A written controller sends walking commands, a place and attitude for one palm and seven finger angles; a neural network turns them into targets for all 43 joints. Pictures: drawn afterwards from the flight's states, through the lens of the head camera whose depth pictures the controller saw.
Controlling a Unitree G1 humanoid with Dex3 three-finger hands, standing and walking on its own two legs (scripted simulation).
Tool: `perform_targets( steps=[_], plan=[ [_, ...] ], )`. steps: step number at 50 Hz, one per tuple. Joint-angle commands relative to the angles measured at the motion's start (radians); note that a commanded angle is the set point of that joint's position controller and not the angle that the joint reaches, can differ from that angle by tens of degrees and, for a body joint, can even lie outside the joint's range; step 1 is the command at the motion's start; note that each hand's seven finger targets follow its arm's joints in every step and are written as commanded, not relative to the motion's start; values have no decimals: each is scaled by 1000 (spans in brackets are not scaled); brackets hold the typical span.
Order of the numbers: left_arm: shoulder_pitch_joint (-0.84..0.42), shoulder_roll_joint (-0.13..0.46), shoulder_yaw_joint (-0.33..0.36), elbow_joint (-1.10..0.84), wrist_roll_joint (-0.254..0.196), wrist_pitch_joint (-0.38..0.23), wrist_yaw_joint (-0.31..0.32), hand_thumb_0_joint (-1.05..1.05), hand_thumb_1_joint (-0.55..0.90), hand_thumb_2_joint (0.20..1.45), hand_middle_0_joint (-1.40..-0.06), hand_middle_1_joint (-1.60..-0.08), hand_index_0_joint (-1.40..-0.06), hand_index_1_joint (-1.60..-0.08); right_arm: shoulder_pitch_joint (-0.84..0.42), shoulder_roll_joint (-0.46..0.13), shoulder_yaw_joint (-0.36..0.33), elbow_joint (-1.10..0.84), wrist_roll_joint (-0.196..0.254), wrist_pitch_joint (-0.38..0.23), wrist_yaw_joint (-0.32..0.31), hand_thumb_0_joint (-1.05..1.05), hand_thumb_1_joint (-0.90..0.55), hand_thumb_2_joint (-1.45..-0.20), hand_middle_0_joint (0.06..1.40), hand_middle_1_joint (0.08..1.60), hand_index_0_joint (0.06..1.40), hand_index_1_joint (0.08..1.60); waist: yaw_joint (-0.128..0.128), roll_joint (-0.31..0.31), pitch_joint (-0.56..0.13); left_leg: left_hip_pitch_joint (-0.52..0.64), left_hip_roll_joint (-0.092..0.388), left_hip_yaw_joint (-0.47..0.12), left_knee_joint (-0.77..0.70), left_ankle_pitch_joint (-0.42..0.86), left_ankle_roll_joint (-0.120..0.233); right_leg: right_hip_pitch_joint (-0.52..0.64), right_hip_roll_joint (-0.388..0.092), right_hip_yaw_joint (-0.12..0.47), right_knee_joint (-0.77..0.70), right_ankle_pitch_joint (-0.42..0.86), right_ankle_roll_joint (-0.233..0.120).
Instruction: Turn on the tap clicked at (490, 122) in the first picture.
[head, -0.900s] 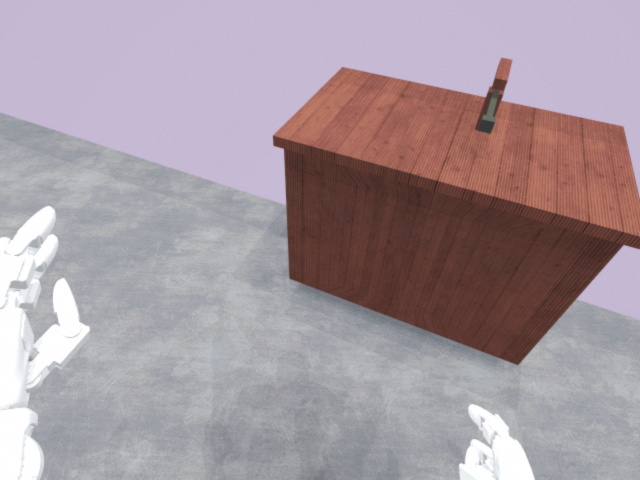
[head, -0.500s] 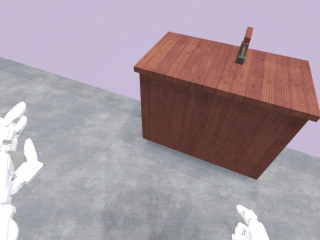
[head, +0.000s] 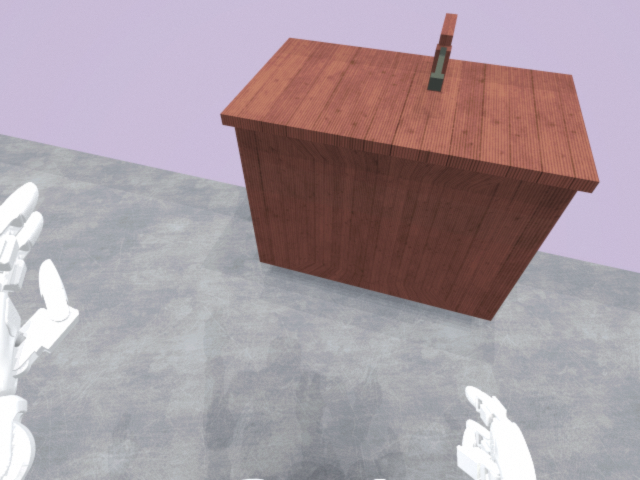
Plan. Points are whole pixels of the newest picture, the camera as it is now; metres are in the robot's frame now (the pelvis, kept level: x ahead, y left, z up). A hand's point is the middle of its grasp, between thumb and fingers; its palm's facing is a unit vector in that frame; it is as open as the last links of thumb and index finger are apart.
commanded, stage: walk to a spot facing it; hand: left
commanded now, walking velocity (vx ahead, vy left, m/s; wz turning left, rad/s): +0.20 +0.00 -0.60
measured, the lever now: (435, 81) +0.90 -0.17 +0.07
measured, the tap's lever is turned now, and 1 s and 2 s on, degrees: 0 0 0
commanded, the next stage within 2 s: turn to face it in 0.30 s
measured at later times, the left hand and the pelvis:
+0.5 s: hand (197, 227) +0.31 +0.16 +0.19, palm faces +0.15 -0.90 -0.40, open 7.4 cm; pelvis +0.03 -0.01 +0.02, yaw -17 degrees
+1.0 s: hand (286, 198) +0.35 +0.07 +0.21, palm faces +0.00 -0.90 -0.44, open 7.4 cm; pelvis +0.05 -0.05 +0.01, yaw -29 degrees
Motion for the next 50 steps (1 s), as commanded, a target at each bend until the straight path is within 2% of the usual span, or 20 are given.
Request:
perform_targets(
  steps=[1, 3, 6, 10, 11, 12, 13, 14, 15, 16, 20, 27, 28, 29, 30, 31, 33, 35, 47, 50],
  plan=[
    [-79, 189, 115, -207, -1, -58, 19, 0, 900, 900, -200, -300, -200, -300, -70, -116, -60, -142, -10, -35, 0, 0, -900, -900, 200, 300, 200, 300, 4, -269, -78, -142, -84, -17, 265, -294, -16, -10, -299, 594, -446, -310, -161],
    [-63, 187, 108, -213, 4, -62, 25, 0, 900, 900, -200, -300, -200, -300, -76, -115, -47, -132, -18, -29, 14, 0, -900, -900, 200, 300, 200, 300, -1, -203, -79, -256, -57, -126, 407, -223, -30, 110, -323, 676, -471, -237, -232],
    [-37, 212, 139, -224, 2, -87, 28, 0, 900, 900, -200, -300, -200, -300, -79, -113, -35, -111, -19, -6, 15, 0, -900, -900, 200, 300, 200, 300, -5, -157, -221, -121, -64, -107, 196, -169, -23, 182, -227, 417, -343, -2, -192],
    [-18, 184, 116, -184, 2, -95, 22, 0, 900, 900, -200, -300, -200, -300, -77, -107, -34, -100, -11, -10, 5, 0, -900, -900, 200, 300, 200, 300, -16, -164, -242, 174, -95, -10, -201, -77, 7, 60, -142, 308, -299, -55, -122],
    [-35, 185, 114, -188, 0, -101, 19, 0, 900, 900, -200, -300, -200, -300, -57, -117, -37, -97, -10, -18, -1, 0, -900, -900, 200, 300, 200, 300, -27, -99, -236, 295, -57, -36, -312, -57, 32, -22, -101, 276, -221, -74, -84],
    [-63, 172, 102, -208, -8, -108, 12, 0, 900, 900, -200, -300, -200, -300, -50, -138, -46, -103, -10, -24, -11, 0, -900, -900, 200, 300, 200, 300, -38, 4, -203, 436, 74, -158, -396, -58, 78, -199, -32, 192, -79, -118, -35],
    [-88, 165, 97, -249, -5, -118, 9, 0, 900, 900, -200, -300, -200, -300, -58, -167, -61, -109, -11, -27, -17, 0, -900, -900, 200, 300, 200, 300, -38, 238, -187, 531, 306, -419, -457, -46, 160, -395, 37, 44, 210, -271, 17],
    [-97, 184, 111, -257, 20, -130, 14, 0, 900, 900, -200, -300, -200, -300, -53, -139, -64, -114, 0, -33, -15, 0, -900, -900, 200, 300, 200, 300, -31, 233, -151, 491, 401, -473, -444, 92, 233, -455, -21, -53, 424, -264, 36],
    [-94, 251, 160, -225, 26, -136, 12, 0, 900, 900, -200, -300, -200, -300, -77, -133, -60, -91, 0, -41, -6, 0, -900, -900, 200, 300, 200, 300, -13, 216, -165, 385, 413, -429, -450, -17, 234, -414, -57, -33, 556, -231, 40],
    [-33, 178, 116, -179, 27, -129, 6, 0, 900, 900, -200, -300, -200, -300, -57, -133, -59, -92, -3, -38, 1, 0, -900, -900, 200, 300, 200, 300, -26, 181, -101, 275, 392, -380, -453, -68, 236, -387, -97, -36, 577, -196, 36],
    [-146, 142, 40, -210, 45, -114, -1, 0, 900, 900, -200, -300, -200, -300, -51, -144, -57, -78, 4, -44, 7, 0, -900, -900, 200, 300, 200, 300, -32, 203, 38, 150, 263, -45, -416, 187, 144, -254, -120, -171, 362, -77, 53],
    [-92, 223, 128, -175, 21, -100, -9, 0, 900, 900, -200, -300, -200, -300, -25, -138, -57, -103, -10, -59, 15, 0, -900, -900, 200, 300, 200, 300, -26, 255, -96, 213, 233, 116, -77, 577, 62, 149, -11, -314, -137, 20, 38],
    [-77, 231, 138, -183, 23, -93, -9, 0, 900, 900, -200, -300, -200, -300, -23, -139, -59, -105, -3, -60, 24, 0, -900, -900, 200, 300, 200, 300, -12, 181, -139, 146, 202, 128, 78, 533, 44, 290, -17, -292, -210, 113, 25],
    [-64, 258, 159, -211, 27, -94, -4, 0, 900, 900, -200, -300, -200, -300, -16, -121, -62, -110, 6, -61, 32, 0, -900, -900, 200, 300, 200, 300, -12, -14, -205, 9, 124, 147, 329, 320, 18, 460, -135, -130, -224, 376, -36],
    [16, 289, 208, -186, 22, -93, 8, 0, 900, 900, -200, -300, -200, -300, -26, -99, -56, -126, -1, -60, 31, 0, -900, -900, 200, 300, 200, 300, -15, -234, -285, -249, -31, 71, 565, -249, -11, 609, -331, 255, -198, 862, -154],
    [10, 303, 249, -252, 8, -94, 27, 0, 900, 900, -200, -300, -200, -300, -68, -104, -46, -136, -10, -56, 28, 0, -900, -900, 200, 300, 200, 300, -15, -218, -290, -281, 5, -79, 640, -319, -16, 549, -430, 313, -216, 970, -182],
    [118, 299, 259, -308, -8, -100, 28, 0, 900, 900, -200, -300, -200, -300, -52, -108, -52, -128, 0, -26, 43, 0, -900, -900, 200, 300, 200, 300, -28, -116, -311, -258, 33, -150, 647, -192, -32, 493, -386, 302, -259, 615, -165],
    [175, 312, 300, -371, -14, -119, 31, 0, 900, 900, -200, -300, -200, -300, -85, -102, -40, -109, -1, 4, 49, 0, -900, -900, 200, 300, 200, 300, -40, -34, -316, -269, 46, -148, 616, -118, -45, 443, -347, 196, -254, 505, -176],
    [80, 202, 160, -160, -9, -69, 31, 0, 900, 900, -200, -300, -200, -300, -48, -129, -46, -90, 1, -5, -13, 0, -900, -900, 200, 300, 200, 300, -34, -86, -190, 114, -43, -46, -91, -10, 4, 103, -259, 169, -384, 17, -109],
    [-53, 187, 88, -182, 3, -68, 27, 0, 900, 900, -200, -300, -200, -300, -45, -159, -56, -106, 1, -10, -33, 0, -900, -900, 200, 300, 200, 300, -46, -16, -109, 205, 37, -122, -334, -117, 67, -5, -170, 129, -328, -302, -48]
  ],
)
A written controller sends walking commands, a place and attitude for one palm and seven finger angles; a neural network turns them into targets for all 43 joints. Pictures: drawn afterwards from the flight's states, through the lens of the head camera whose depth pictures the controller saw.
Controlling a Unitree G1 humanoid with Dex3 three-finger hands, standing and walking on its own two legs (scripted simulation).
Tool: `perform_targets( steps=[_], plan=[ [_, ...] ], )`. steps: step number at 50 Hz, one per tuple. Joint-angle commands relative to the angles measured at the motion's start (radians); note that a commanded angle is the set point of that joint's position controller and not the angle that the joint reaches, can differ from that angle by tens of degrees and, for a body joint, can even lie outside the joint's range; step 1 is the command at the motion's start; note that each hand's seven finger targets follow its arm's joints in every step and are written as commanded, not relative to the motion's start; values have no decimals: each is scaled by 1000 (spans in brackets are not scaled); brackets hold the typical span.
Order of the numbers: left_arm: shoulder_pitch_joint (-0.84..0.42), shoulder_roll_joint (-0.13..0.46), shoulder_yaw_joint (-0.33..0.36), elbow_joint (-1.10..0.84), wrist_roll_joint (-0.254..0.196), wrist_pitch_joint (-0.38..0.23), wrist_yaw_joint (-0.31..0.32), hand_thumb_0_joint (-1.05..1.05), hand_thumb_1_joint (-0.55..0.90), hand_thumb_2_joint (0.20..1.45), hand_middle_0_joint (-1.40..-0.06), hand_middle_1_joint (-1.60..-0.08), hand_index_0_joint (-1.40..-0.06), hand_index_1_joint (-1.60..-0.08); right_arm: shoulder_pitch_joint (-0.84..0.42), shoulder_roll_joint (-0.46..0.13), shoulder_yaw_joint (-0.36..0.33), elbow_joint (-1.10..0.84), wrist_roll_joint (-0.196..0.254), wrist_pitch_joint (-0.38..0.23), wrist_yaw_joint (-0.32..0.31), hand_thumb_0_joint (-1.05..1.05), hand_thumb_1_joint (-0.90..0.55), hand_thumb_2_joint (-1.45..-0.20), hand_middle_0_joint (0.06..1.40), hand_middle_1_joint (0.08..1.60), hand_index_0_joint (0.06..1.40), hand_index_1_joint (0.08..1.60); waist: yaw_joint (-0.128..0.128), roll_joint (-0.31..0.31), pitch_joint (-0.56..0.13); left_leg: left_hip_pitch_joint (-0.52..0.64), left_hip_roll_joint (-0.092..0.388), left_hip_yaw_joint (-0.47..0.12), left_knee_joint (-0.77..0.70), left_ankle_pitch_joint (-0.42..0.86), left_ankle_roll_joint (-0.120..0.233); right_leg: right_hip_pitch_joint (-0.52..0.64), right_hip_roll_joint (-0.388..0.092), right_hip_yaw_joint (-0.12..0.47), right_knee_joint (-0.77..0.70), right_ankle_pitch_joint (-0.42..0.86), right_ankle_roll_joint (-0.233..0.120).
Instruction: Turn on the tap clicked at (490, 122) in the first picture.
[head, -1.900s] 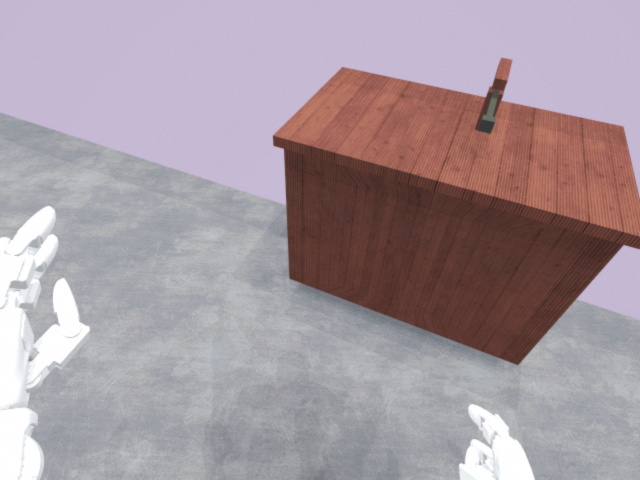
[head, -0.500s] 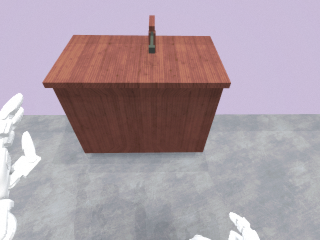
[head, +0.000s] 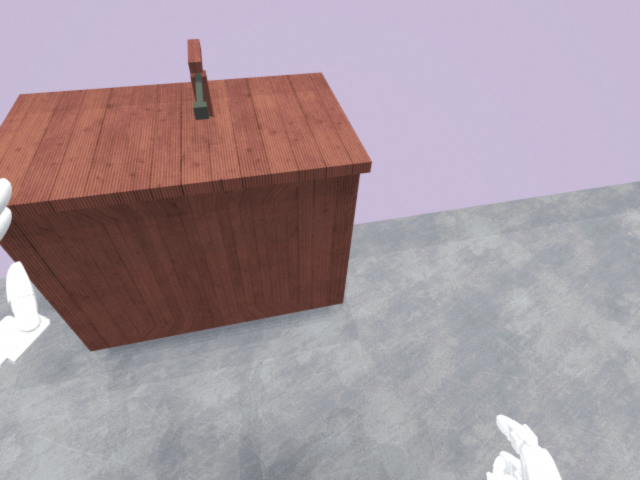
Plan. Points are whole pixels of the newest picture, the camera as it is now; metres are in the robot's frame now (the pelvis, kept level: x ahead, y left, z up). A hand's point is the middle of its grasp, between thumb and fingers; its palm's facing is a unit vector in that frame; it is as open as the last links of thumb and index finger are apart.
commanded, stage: take the last steps up to it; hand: left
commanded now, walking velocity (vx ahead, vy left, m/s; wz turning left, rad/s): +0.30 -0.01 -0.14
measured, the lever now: (201, 110) +0.80 +0.30 +0.06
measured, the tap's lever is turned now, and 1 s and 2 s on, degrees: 0 0 0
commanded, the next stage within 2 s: come to a stop and stand still in 1.58 s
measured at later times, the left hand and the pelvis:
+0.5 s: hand (182, 260) +0.28 +0.16 +0.18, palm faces +0.29 -0.85 -0.44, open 7.4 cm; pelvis +0.04 -0.05 +0.00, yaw -5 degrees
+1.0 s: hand (207, 178) +0.41 +0.16 +0.19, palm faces +0.32 -0.86 -0.40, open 7.4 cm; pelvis +0.16 -0.05 +0.00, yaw -6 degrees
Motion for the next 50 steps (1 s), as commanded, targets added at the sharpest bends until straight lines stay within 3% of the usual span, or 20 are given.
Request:
perform_targets(
  steps=[1, 2, 3, 5, 9, 18, 19, 20, 21, 22, 25, 29, 36, 39, 40, 42, 43, 44, 46, 50],
  plan=[
    [-179, 100, 8, -140, 19, -35, 11, 0, 900, 900, -200, -300, -200, -300, -87, -107, -17, -165, -1, -54, -29, 0, -900, -900, 200, 300, 200, 300, 4, 133, 0, 167, 192, -241, -331, -190, 123, -144, -93, 187, -46, -389, 38],
    [-186, 93, 6, -127, 28, -42, 12, 0, 900, 900, -200, -300, -200, -300, -87, -94, -3, -160, 2, -56, -27, 0, -900, -900, 200, 300, 200, 300, 14, 263, 15, 131, 315, -399, -426, -300, 187, -168, -27, 64, 165, -319, 58],
    [-226, 105, -2, -120, 45, -39, 10, 0, 900, 900, -200, -300, -200, -300, -105, -64, 11, -149, -6, -63, -27, 0, -900, -900, 200, 300, 200, 300, 1, 303, 49, 12, 373, -460, -500, -422, 220, -156, -41, 22, 397, -288, 65],
    [-322, 123, -18, -176, 61, -51, 5, 0, 900, 900, -200, -300, -200, -300, -102, -55, 3, -144, -8, -82, -20, 0, -900, -900, 200, 300, 200, 300, 3, 214, 95, -13, 342, -399, -466, -362, 219, -175, -69, 41, 523, -218, 67],
    [-243, 75, -46, -185, 58, -29, 13, 0, 900, 900, -200, -300, -200, -300, -76, -70, -8, -123, -12, -106, -7, 0, -900, -900, 200, 300, 200, 300, 3, 237, 43, 118, 255, -204, -406, -136, 162, -205, -80, -44, 464, -193, 75],
    [-162, 103, 22, -111, 27, -10, 21, 0, 900, 900, -200, -300, -200, -300, -85, -60, -1, -123, -8, -96, -6, 0, -900, -900, 200, 300, 200, 300, -2, 219, -69, 105, 220, -33, -174, 119, 104, 174, -35, -166, -121, -133, 75],
    [-137, 113, 34, -100, 27, -9, 21, 0, 900, 900, -200, -300, -200, -300, -90, -55, -2, -121, -5, -88, -5, 0, -900, -900, 200, 300, 200, 300, 5, 159, -94, 14, 192, 13, -62, 101, 90, 296, -72, -114, -154, -94, 53],
    [-100, 119, 37, -72, 30, -3, 25, 0, 900, 900, -200, -300, -200, -300, -70, -33, -2, -120, 3, -81, -1, 0, -900, -900, 200, 300, 200, 300, 7, -7, -140, -137, 131, 70, 142, 43, 70, 432, -204, 61, -179, -93, -13],
    [-116, 161, 63, -97, 26, -6, 28, 0, 900, 900, -200, -300, -200, -300, -95, -18, 6, -140, 5, -78, 1, 0, -900, -900, 200, 300, 200, 300, 13, -238, -135, -376, 10, 90, 395, -186, 29, 538, -403, 413, -242, -9, -114],
    [-142, 183, 91, -126, 17, -11, 33, 0, 900, 900, -200, -300, -200, -300, -123, -41, -1, -140, 2, -81, 0, 0, -900, -900, 200, 300, 200, 300, 25, -222, -112, -442, 21, -13, 553, -198, 18, 494, -480, 489, -270, 19, -154],
    [-48, 175, 121, -131, 14, -30, 16, 0, 900, 900, -200, -300, -200, -300, -125, -54, -9, -117, 6, -60, 7, 0, -900, -900, 200, 300, 200, 300, 10, -63, -37, -427, 87, -92, 589, -55, -5, 361, -419, 335, -263, 44, -156],
    [-81, 145, 97, -178, 17, -69, 19, 0, 900, 900, -200, -300, -200, -300, -111, -43, -7, -118, -1, -44, -4, 0, -900, -900, 200, 300, 200, 300, -7, -63, -40, -301, 92, -25, 362, 54, -3, 286, -359, 115, -250, 246, -107],
    [-98, 125, 58, -170, 14, -54, 38, 0, 900, 900, -200, -300, -200, -300, -75, -44, -29, -144, 0, -82, -18, 0, -900, -900, 200, 300, 200, 300, 28, -82, -66, -103, 25, 97, 14, 105, 30, 333, -349, 98, -176, 276, -88],
    [-127, 124, 47, -169, 11, -49, 40, 0, 900, 900, -200, -300, -200, -300, -46, -56, -36, -142, -2, -80, -23, 0, -900, -900, 200, 300, 200, 300, -1, -51, -93, 115, -15, 129, -134, 199, 45, 252, -287, 30, 0, 278, -33],
    [-132, 118, 38, -156, 10, -52, 38, 0, 900, 900, -200, -300, -200, -300, -32, -71, -43, -141, 2, -80, -28, 0, -900, -900, 200, 300, 200, 300, -20, 32, -109, 258, 29, 42, -167, 230, 82, 136, -246, -1, 151, 239, 7],
    [-156, 119, 43, -161, 2, -61, 36, 0, 900, 900, -200, -300, -200, -300, -59, -73, -35, -159, 6, -77, -21, 0, -900, -900, 200, 300, 200, 300, -5, 271, -129, 415, 345, -457, -263, 384, 271, -176, -76, -42, 529, -406, 72],
    [-169, 165, 65, -130, 5, -58, 33, 0, 900, 900, -200, -300, -200, -300, -68, -62, -17, -148, -5, -84, -21, 0, -900, -900, 200, 300, 200, 300, -12, 234, -90, 326, 379, -535, -316, 264, 295, -218, -97, 23, 640, -429, 65],
    [-191, 174, 67, -150, 8, -54, 28, 0, 900, 900, -200, -300, -200, -300, -79, -58, -14, -137, -11, -85, -20, 0, -900, -900, 200, 300, 200, 300, -12, 205, -41, 254, 378, -521, -333, 205, 303, -248, -135, 48, 663, -401, 69],
    [-186, 149, 56, -202, 13, -53, 19, 0, 900, 900, -200, -300, -200, -300, -85, -62, -28, -122, 5, -93, -14, 0, -900, -900, 200, 300, 200, 300, 6, 163, -7, 185, 320, -344, -315, 168, 271, -245, -167, 33, 586, -333, 79],
    [-66, 129, 79, -241, 2, -51, 18, 0, 900, 900, -200, -300, -200, -300, -77, -61, -21, -123, 6, -116, -6, 0, -900, -900, 200, 300, 200, 300, 16, 237, -69, 76, 219, -98, -313, 156, 196, -26, -140, -82, 312, -206, 90]
  ],
)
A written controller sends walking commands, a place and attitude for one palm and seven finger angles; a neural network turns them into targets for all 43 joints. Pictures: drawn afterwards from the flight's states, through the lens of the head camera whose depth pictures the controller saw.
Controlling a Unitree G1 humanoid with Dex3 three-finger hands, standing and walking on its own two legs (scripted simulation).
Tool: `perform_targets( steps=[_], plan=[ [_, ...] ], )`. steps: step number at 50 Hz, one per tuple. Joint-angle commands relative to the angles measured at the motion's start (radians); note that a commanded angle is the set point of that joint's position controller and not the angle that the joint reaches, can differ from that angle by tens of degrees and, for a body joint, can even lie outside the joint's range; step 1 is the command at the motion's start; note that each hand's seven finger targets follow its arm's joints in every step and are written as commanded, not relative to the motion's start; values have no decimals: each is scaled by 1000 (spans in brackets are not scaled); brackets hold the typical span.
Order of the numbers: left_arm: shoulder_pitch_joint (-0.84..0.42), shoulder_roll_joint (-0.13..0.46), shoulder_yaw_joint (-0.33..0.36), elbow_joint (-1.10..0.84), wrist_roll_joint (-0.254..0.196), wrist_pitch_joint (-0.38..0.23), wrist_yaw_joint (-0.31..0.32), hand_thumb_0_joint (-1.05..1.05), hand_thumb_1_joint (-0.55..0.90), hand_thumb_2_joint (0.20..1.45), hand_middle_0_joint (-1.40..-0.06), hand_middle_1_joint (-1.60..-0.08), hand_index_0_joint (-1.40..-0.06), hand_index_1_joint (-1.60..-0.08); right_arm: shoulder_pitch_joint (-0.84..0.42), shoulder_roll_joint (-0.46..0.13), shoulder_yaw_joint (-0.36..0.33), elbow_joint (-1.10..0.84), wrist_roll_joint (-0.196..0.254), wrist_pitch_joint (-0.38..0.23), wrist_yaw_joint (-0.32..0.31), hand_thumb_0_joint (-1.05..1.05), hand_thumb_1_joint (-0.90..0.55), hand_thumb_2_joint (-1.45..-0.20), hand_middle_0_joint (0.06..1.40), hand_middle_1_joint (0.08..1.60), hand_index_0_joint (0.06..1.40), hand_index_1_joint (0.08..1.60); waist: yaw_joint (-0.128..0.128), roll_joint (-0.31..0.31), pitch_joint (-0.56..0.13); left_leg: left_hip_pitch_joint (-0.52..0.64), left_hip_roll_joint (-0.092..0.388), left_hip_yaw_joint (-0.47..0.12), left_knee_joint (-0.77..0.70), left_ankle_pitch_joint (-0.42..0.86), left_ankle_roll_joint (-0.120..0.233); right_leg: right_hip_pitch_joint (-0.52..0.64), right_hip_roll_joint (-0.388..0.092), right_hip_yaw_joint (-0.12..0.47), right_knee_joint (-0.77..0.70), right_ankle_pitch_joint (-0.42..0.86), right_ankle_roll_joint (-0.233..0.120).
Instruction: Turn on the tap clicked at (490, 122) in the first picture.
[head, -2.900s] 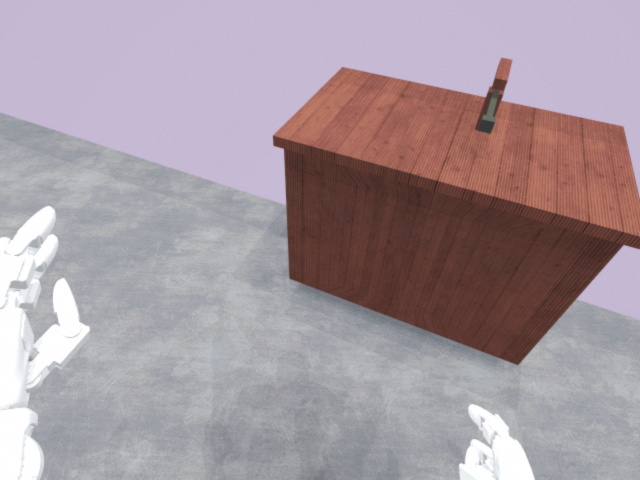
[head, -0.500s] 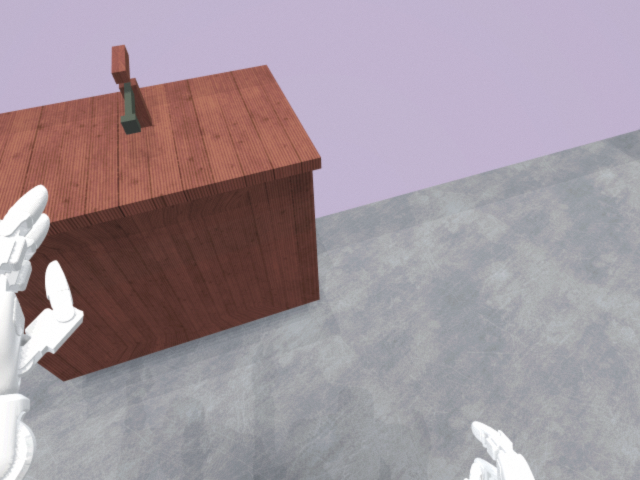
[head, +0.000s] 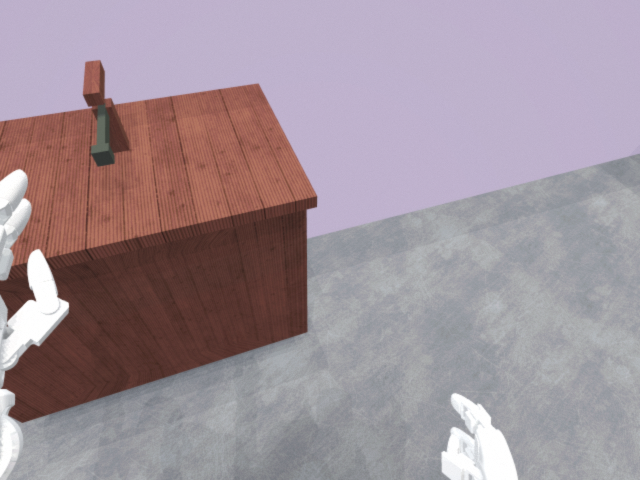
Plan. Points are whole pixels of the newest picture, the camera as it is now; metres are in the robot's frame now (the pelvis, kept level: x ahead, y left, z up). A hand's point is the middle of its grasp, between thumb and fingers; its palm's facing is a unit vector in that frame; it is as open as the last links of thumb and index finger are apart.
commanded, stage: take the last steps up to it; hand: left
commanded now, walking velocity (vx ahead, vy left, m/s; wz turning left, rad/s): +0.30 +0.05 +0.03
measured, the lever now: (103, 154) +0.61 +0.41 +0.05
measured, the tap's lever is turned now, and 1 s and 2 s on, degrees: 0 0 0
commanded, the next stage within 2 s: come to a stop and stand still in 0.58 s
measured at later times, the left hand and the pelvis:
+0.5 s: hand (119, 215) +0.33 +0.23 +0.19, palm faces +0.38 -0.83 -0.40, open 7.4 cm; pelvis +0.12 +0.00 +0.00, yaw +1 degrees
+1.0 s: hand (144, 180) +0.40 +0.23 +0.18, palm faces +0.40 -0.80 -0.44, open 7.4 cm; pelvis +0.18 -0.01 +0.00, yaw +0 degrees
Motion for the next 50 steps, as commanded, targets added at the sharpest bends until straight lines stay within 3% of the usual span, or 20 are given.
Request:
perform_targets(
  steps=[1, 5, 6, 7, 8, 10, 15, 19, 23, 24, 25, 26, 28, 33, 39, 42, 44, 45, 46, 50],
  plan=[
    [44, 145, 127, -277, -4, -82, 13, 0, 900, 900, -200, -300, -200, -300, -38, -180, -65, -121, 6, -62, -10, 0, -900, -900, 200, 300, 200, 300, 21, 244, -116, 37, 212, -178, -255, 67, 141, 69, -2, -66, -224, 91, 15],
    [-4, 118, 108, -155, 3, -64, 14, 0, 900, 900, -200, -300, -200, -300, -44, -176, -61, -110, 10, -60, -21, 0, -900, -900, 200, 300, 200, 300, 26, 140, -129, -30, 164, -95, -84, -73, 74, 275, 38, -124, -488, 188, 16],
    [-35, 127, 106, -133, 11, -63, 14, 0, 900, 900, -200, -300, -200, -300, -40, -171, -62, -104, 8, -55, -24, 0, -900, -900, 200, 300, 200, 300, 25, 29, -127, -102, 123, -73, 67, -129, 50, 342, -16, -28, -575, 163, -10],
    [-44, 153, 114, -90, 20, -55, 15, 0, 900, 900, -200, -300, -200, -300, -39, -152, -63, -106, 9, -44, -24, 0, -900, -900, 200, 300, 200, 300, 27, -231, -125, -260, 17, 2, 341, -227, 8, 402, -201, 315, -685, 113, -98],
    [-75, 169, 119, -86, 15, -44, 17, 0, 900, 900, -200, -300, -200, -300, -85, -159, -58, -123, 7, -48, -22, 0, -900, -900, 200, 300, 200, 300, 44, -350, -98, -421, -37, -61, 566, -321, -18, 432, -377, 617, -774, 166, -199],
    [-176, 143, 76, -88, 19, -54, 2, 0, 900, 900, -200, -300, -200, -300, -77, -180, -70, -94, 6, -52, -13, 0, -900, -900, 200, 300, 200, 300, 15, -247, -35, -429, 16, -179, 689, -210, -35, 324, -367, 580, -805, 78, -206],
    [-147, 147, 75, -197, 31, -102, 4, 0, 900, 900, -200, -300, -200, -300, -95, -162, -48, -87, 2, -14, -14, 0, -900, -900, 200, 300, 200, 300, 8, -103, -102, -269, 46, -106, 429, -70, -45, 331, -250, 106, -696, 548, -148],
    [-13, 174, 131, -287, 24, -106, 28, 0, 900, 900, -200, -300, -200, -300, -87, -155, -67, -137, -9, -31, -12, 0, -900, -900, 200, 300, 200, 300, 54, -107, -141, -149, -1, -5, 132, -45, -28, 403, -228, 96, -652, 658, -159],
    [36, 167, 150, -325, 10, -100, 39, 0, 900, 900, -200, -300, -200, -300, -36, -164, -84, -154, -5, -25, -16, 0, -900, -900, 200, 300, 200, 300, 19, -14, -198, 101, -29, 20, -113, 138, -28, 351, -152, 51, -486, 558, -93],
    [17, 167, 150, -335, 6, -107, 40, 0, 900, 900, -200, -300, -200, -300, -20, -183, -93, -155, 1, -23, -21, 0, -900, -900, 200, 300, 200, 300, 4, 84, -223, 208, 19, -50, -147, 184, 0, 274, -111, 21, -349, 495, -61],
    [43, 151, 144, -312, 4, -106, 39, 0, 900, 900, -200, -300, -200, -300, -18, -212, -104, -159, 5, -20, -22, 0, -900, -900, 200, 300, 200, 300, 9, 289, -227, 334, 207, -303, -151, 354, 88, 57, -7, -53, -158, 168, -9],
    [26, 157, 141, -302, 4, -115, 37, 0, 900, 900, -200, -300, -200, -300, -23, -199, -96, -171, 9, -23, -14, 0, -900, -900, 200, 300, 200, 300, 18, 318, -210, 347, 324, -482, -196, 475, 177, -72, 48, -26, 11, -179, -6],
    [-1, 180, 151, -201, 6, -99, 22, 0, 900, 900, -200, -300, -200, -300, -47, -191, -79, -143, -6, -27, -14, 0, -900, -900, 200, 300, 200, 300, 8, 250, -105, 200, 343, -496, -248, 322, 209, -142, -7, 36, 110, -136, -5],
    [37, 103, 73, -244, 7, -81, -4, 0, 900, 900, -200, -300, -200, -300, -20, -197, -82, -120, 11, -47, 4, 0, -900, -900, 200, 300, 200, 300, 16, 230, -117, 120, 196, -193, -206, 369, 129, -19, 7, -45, -119, 87, 15],
    [15, 152, 105, -273, -6, -47, 5, 0, 900, 900, -200, -300, -200, -300, -31, -175, -43, -125, 0, -61, -7, 0, -900, -900, 200, 300, 200, 300, 13, 166, -157, 163, 214, -168, -143, 558, 55, 157, 51, -62, -467, 210, 20],
    [-6, 176, 135, -246, 4, -46, 13, 0, 900, 900, -200, -300, -200, -300, -51, -164, -32, -128, 1, -53, -12, 0, -900, -900, 200, 300, 200, 300, 18, 108, -177, 29, 162, -127, -46, 364, -3, 379, -3, 17, -597, 534, -1],
    [-6, 165, 124, -207, 2, -44, 17, 0, 900, 900, -200, -300, -200, -300, -41, -148, -26, -133, 0, -52, -12, 0, -900, -900, 200, 300, 200, 300, -2, -5, -203, -31, 38, -79, 70, 114, -56, 407, -153, 202, -574, 992, -71],
    [-12, 124, 87, -177, -10, -30, 11, 0, 900, 900, -200, -300, -200, -300, -35, -149, -38, -130, 9, -50, -2, 0, -900, -900, 200, 300, 200, 300, 0, -176, -205, -65, -25, -95, 183, -96, -76, 396, -222, 292, -603, 1036, -122],
    [15, 141, 106, -162, -4, -27, 13, 0, 900, 900, -200, -300, -200, -300, -42, -163, -48, -127, 7, -50, 1, 0, -900, -900, 200, 300, 200, 300, 12, -200, -197, -87, -33, -128, 266, -223, -65, 384, -262, 324, -629, 1071, -146],
    [57, 148, 128, -155, 4, -26, 23, 0, 900, 900, -200, -300, -200, -300, -91, -139, -22, -132, 6, -13, -12, 0, -900, -900, 200, 300, 200, 300, 20, -114, -208, -129, -21, -163, 298, -212, -64, 413, -248, 201, -595, 988, -139]
  ],
)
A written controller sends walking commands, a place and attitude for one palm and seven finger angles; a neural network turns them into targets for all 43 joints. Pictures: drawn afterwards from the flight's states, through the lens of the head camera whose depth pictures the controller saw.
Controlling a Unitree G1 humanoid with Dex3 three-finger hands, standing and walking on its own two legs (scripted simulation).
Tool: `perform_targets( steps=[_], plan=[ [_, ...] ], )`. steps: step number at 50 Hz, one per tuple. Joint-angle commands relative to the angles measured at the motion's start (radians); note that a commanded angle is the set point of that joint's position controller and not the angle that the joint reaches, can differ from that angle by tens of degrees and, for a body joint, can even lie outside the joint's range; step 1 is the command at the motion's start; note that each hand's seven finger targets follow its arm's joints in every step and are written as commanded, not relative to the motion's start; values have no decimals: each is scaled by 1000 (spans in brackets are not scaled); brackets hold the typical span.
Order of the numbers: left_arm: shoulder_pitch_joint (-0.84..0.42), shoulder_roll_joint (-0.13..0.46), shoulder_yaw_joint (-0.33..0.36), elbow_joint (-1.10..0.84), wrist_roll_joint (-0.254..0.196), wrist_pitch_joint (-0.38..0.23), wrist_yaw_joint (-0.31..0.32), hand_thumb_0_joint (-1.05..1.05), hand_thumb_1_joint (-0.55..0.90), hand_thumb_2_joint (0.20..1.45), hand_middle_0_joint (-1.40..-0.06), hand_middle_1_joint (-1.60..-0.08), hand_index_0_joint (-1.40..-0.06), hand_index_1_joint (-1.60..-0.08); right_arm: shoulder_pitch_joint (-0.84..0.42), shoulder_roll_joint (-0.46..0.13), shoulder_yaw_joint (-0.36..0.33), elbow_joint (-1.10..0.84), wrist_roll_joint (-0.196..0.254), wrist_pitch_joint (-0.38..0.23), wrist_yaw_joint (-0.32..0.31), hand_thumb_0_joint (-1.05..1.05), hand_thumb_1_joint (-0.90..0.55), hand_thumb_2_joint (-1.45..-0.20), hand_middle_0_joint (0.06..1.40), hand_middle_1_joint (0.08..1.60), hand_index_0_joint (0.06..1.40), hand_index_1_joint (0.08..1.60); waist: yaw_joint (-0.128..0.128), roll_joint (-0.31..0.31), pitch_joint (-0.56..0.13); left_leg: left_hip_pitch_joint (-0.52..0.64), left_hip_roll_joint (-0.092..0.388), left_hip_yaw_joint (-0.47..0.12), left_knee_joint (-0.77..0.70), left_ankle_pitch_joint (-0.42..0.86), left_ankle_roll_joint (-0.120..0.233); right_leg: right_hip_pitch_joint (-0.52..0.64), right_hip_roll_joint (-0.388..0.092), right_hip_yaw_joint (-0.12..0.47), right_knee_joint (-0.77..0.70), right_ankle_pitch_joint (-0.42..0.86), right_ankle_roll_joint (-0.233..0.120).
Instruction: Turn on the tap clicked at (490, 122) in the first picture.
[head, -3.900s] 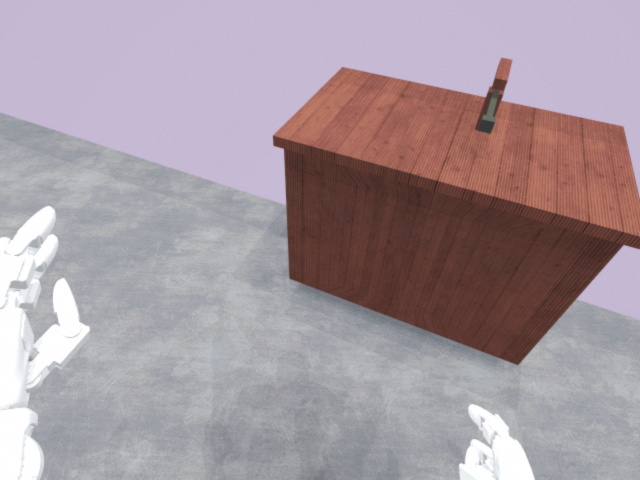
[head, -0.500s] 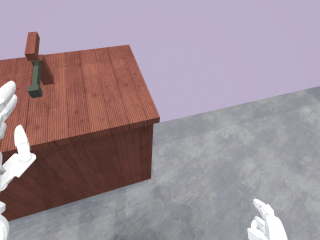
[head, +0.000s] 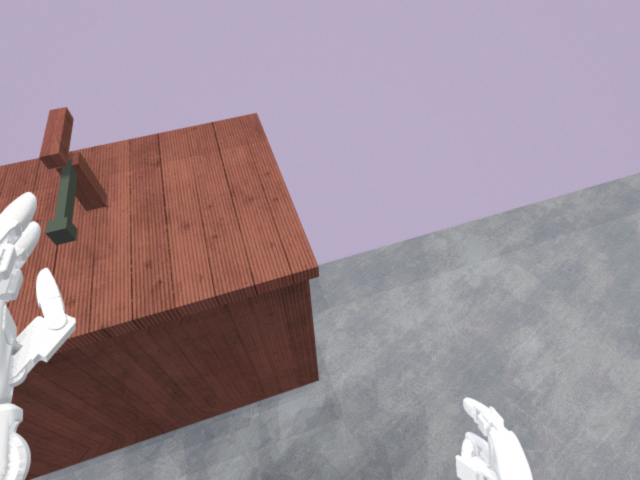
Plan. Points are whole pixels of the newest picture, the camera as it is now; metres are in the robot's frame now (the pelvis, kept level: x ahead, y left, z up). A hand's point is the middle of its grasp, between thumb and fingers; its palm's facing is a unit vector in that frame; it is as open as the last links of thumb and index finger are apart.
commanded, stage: come to a stop and stand still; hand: left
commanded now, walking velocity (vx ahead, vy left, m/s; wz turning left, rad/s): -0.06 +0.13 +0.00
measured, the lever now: (61, 231) +0.43 +0.41 +0.05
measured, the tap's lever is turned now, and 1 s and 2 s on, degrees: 0 0 0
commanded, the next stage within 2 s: look again from close up in 1.58 s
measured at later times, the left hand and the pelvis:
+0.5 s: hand out of the picture +0.17 +0.31 +0.16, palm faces +0.34 -0.86 -0.39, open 7.4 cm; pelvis -0.05 +0.07 +0.00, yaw +0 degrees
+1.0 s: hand out of the picture +0.20 +0.31 +0.17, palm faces +0.40 -0.85 -0.35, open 7.4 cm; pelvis -0.03 +0.06 +0.01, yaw +1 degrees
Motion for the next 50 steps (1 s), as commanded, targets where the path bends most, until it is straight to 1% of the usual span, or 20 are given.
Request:
perform_targets(
  steps=[1, 5, 7, 8, 9, 10, 11, 13, 15, 16, 17, 19, 20, 21, 25, 28, 31, 38, 41, 50],
  plan=[
    [22, 184, 140, -182, 8, -54, 29, 0, 900, 900, -200, -300, -200, -300, -82, -77, -25, -174, 4, -23, -24, 0, -900, -900, 200, 300, 200, 300, 2, -168, -234, -82, 10, -27, 21, 0, 0, 282, -291, 238, -94, 713, -60],
    [23, 200, 145, -283, 7, -60, 37, 0, 900, 900, -200, -300, -200, -300, -68, -96, -38, -192, -2, -9, -33, 0, -900, -900, 200, 300, 200, 300, 4, -142, -228, -7, 7, -6, -154, 72, 13, 224, -272, 222, -128, 433, -51],
    [35, 192, 135, -298, 5, -60, 40, 0, 900, 900, -200, -300, -200, -300, -42, -104, -46, -188, -6, -8, -33, 0, -900, -900, 200, 300, 200, 300, -5, -114, -224, 88, -5, 4, -300, 188, 17, 166, -229, 209, -134, 233, -19],
    [-1030, 955, 713, -451, 116, -157, 40, 0, 900, 900, -200, -300, -200, -300, 108, -99, -79, -158, -28, -104, -35, 0, -900, -900, 200, 300, 200, 300, 38, -240, -32, -64, -48, 85, -224, 217, 4, 38, -157, 275, -217, 292, 73],
    [-434, 372, 312, 160, 27, -133, -12, 0, 900, 900, -200, -300, -200, -300, 52, -66, -78, -116, -13, -123, -25, 0, -900, -900, 200, 300, 200, 300, 38, -179, -224, 51, -42, -42, -211, 195, 47, 81, -238, 269, -154, 224, -28],
    [-280, 283, 243, 34, -11, -118, -2, 0, 900, 900, -200, -300, -200, -300, 23, -104, -77, -173, 14, -112, -6, 0, -900, -900, 200, 300, 200, 300, 35, 17, -217, 72, -17, -51, -295, 226, 36, 139, -231, 321, -125, 208, -45],
    [-275, 257, 200, 95, -15, -119, -12, 0, 900, 900, -200, -300, -200, -300, 36, -111, -65, -171, 24, -115, -1, 0, -900, -900, 200, 300, 200, 300, 39, 54, -199, 124, -12, 16, -309, 221, 25, 106, -204, 305, -161, 108, -21],
    [-248, 230, 120, -26, -28, -167, -39, 0, 900, 900, -200, -300, -200, -300, 14, -135, -63, -169, 12, -129, 11, 0, -900, -900, 200, 300, 200, 300, 43, 171, -169, 126, -2, -21, -396, 176, 43, 93, -158, 234, -145, -51, 3],
    [-228, 116, -2, -131, -26, -182, -55, 0, 900, 900, -200, -300, -200, -300, -18, -136, -56, -198, 22, -148, 36, 0, -900, -900, 200, 300, 200, 300, 49, 258, -78, -34, 96, -140, -574, 43, 79, 142, -61, 134, 18, -125, 37],
    [-230, 119, -10, -139, -19, -185, -54, 0, 900, 900, -200, -300, -200, -300, -24, -135, -53, -202, 27, -155, 43, 0, -900, -900, 200, 300, 200, 300, 55, 239, -33, -160, 133, -168, -643, -81, 92, 206, -33, 95, 88, -109, 56],
    [-227, 134, 2, -131, -10, -185, -50, 0, 900, 900, -200, -300, -200, -300, -17, -136, -57, -200, 31, -160, 50, 0, -900, -900, 200, 300, 200, 300, 57, 146, -13, -229, 140, -177, -661, -123, 96, 257, -19, 86, 107, -79, 62],
    [-184, 192, 73, -103, -5, -177, -40, 0, 900, 900, -200, -300, -200, -300, -2, -146, -67, -209, 31, -167, 55, 0, -900, -900, 200, 300, 200, 300, 61, -64, -66, -181, 122, -134, -590, -40, 91, 288, -26, 96, 59, -31, 70],
    [-181, 264, 145, -93, -6, -174, -32, 0, 900, 900, -200, -300, -200, -300, -5, -150, -68, -214, 30, -168, 53, 0, -900, -900, 200, 300, 200, 300, 64, -85, -79, -151, 114, -130, -589, -29, 85, 275, -25, 106, 43, -50, 72],
    [-190, 248, 147, -90, -8, -178, -33, 0, 900, 900, -200, -300, -200, -300, -13, -139, -62, -218, 24, -168, 51, 0, -900, -900, 200, 300, 200, 300, 59, -103, -71, -146, 112, -154, -583, -26, 84, 266, -36, 107, 7, -57, 67],
    [-329, 280, 191, -122, 1, -196, -47, 0, 900, 900, -200, -300, -200, -300, -31, -133, -53, -208, 12, -174, 41, 0, -900, -900, 200, 300, 200, 300, 46, 54, -58, -161, 133, -203, -651, -156, 82, 265, -20, 118, 35, -67, 62],
    [-318, 214, 130, -140, 5, -202, -60, 0, 900, 900, -200, -300, -200, -300, -19, -122, -51, -196, 8, -191, 49, 0, -900, -900, 200, 300, 200, 300, 45, 108, -107, -48, 125, -186, -614, -72, 71, 231, -24, 125, 12, -11, 53],
    [-270, 161, 78, -169, 5, -193, -63, 0, 900, 900, -200, -300, -200, -300, -8, -119, -50, -185, 3, -205, 58, 0, -900, -900, 200, 300, 200, 300, 42, 72, -153, 63, 108, -174, -569, 84, 37, 201, -23, 140, -39, 27, 49],
    [-234, 146, 78, -64, 15, -157, -52, 0, 900, 900, -200, -300, -200, -300, -15, -129, -53, -174, 3, -171, 45, 0, -900, -900, 200, 300, 200, 300, 40, 16, -75, -2, 93, -163, -595, 80, 11, 201, -12, 150, -89, 29, 53],
    [-266, 151, 82, -80, 16, -151, -51, 0, 900, 900, -200, -300, -200, -300, -28, -126, -51, -183, -1, -155, 32, 0, -900, -900, 200, 300, 200, 300, 36, 37, -74, 23, 82, -150, -589, 112, 5, 195, -9, 148, -107, 52, 52],
    [-161, 178, 105, -206, 0, -126, -48, 0, 900, 900, -200, -300, -200, -300, -48, -128, -52, -214, -5, -133, 25, 0, -900, -900, 200, 300, 200, 300, 34, 51, -205, 171, 19, -72, -448, 487, -2, 241, -22, 162, -144, 271, 39]
  ],
)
